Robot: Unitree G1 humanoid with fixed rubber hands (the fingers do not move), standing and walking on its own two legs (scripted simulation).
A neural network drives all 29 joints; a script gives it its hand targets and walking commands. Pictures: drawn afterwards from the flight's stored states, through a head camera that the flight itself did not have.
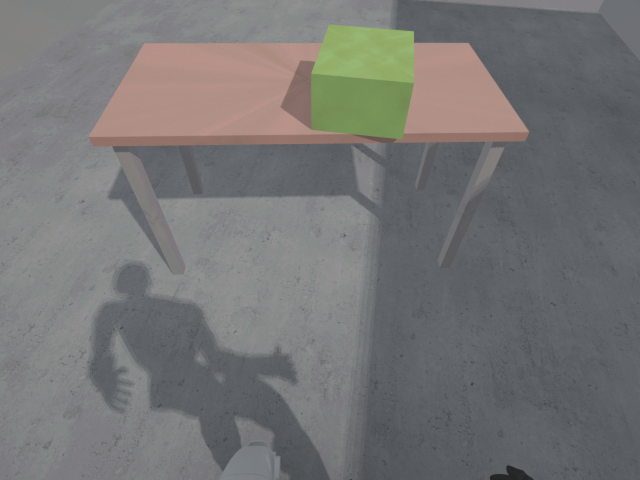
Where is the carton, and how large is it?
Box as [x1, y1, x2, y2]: [311, 25, 413, 138]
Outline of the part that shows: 329,25 311,73 311,129 402,138 413,85 413,31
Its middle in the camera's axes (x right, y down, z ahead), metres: +0.12 -0.43 +1.04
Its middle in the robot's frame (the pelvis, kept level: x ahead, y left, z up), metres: +1.08 -0.05 -0.04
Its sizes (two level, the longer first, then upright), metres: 0.295 0.239 0.153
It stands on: a table, 0.65 m high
